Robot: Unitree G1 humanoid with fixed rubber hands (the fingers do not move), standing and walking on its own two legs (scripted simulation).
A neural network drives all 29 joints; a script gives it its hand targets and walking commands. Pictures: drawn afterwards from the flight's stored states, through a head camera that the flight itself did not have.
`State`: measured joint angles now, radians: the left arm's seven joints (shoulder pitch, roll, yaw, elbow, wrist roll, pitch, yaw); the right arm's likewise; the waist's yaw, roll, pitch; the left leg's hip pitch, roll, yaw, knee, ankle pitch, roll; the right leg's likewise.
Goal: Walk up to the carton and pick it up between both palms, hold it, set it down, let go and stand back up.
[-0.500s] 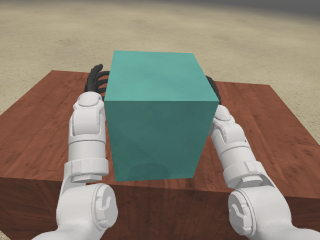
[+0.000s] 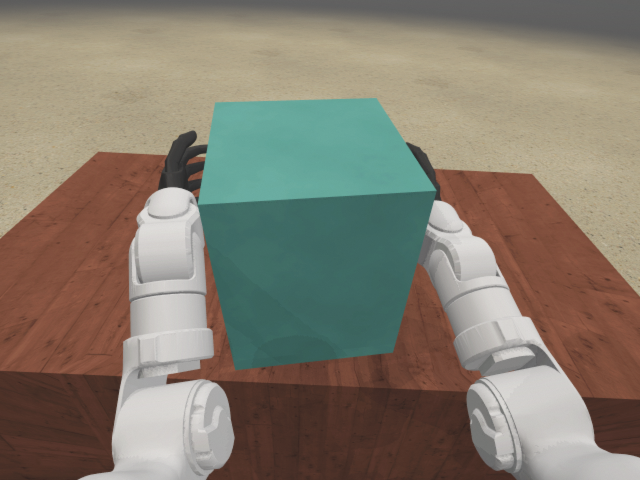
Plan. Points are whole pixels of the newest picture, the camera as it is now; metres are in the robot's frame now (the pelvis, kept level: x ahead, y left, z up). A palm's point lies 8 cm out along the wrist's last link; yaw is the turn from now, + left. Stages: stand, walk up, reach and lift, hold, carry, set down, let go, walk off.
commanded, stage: hold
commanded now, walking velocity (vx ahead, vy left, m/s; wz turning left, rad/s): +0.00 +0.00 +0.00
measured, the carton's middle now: (307, 231) +0.36 -0.01 +0.19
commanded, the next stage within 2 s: none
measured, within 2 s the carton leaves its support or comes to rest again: neither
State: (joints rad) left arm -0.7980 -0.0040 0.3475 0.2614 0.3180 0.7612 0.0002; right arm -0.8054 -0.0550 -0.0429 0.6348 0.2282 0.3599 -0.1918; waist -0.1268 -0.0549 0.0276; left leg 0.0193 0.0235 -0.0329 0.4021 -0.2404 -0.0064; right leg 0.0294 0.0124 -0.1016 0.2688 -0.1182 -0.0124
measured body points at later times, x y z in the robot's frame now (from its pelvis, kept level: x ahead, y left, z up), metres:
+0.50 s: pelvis -0.01 -0.01 +0.00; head -0.08 +0.02 +0.44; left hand +0.38 +0.14 +0.27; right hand +0.37 -0.15 +0.25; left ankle +0.00 +0.12 -0.75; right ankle +0.03 -0.11 -0.75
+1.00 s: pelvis +0.00 -0.01 +0.00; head -0.08 +0.01 +0.44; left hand +0.38 +0.14 +0.27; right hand +0.37 -0.15 +0.26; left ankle +0.00 +0.12 -0.75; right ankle +0.03 -0.11 -0.75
